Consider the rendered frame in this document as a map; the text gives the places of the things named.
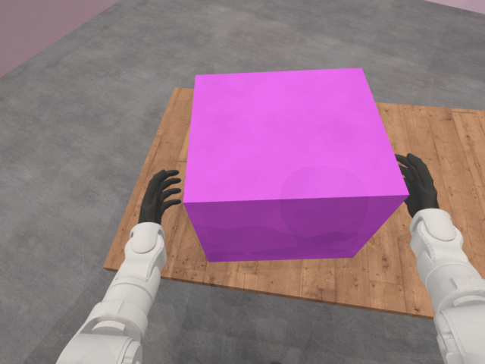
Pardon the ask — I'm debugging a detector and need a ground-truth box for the robot right hand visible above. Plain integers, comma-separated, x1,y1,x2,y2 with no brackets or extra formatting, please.
394,153,440,218

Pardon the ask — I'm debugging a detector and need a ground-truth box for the robot left forearm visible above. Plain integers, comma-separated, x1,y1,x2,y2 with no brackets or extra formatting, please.
56,222,167,364

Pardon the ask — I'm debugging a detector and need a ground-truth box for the robot left upper arm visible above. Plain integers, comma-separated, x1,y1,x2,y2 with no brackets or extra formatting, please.
59,334,142,364

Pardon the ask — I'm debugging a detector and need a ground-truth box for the table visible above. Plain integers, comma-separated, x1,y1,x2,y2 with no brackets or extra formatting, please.
103,87,485,320

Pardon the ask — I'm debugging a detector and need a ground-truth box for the robot left hand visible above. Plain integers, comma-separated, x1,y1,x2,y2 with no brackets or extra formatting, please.
138,169,181,225

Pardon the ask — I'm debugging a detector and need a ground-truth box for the robot right forearm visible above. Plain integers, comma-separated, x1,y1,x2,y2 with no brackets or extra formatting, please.
409,209,485,314

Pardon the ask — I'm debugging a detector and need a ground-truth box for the robot right upper arm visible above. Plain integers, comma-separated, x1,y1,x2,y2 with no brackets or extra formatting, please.
433,304,485,364

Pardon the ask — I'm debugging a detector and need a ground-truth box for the carton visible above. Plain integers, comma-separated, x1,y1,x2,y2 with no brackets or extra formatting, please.
183,67,409,262

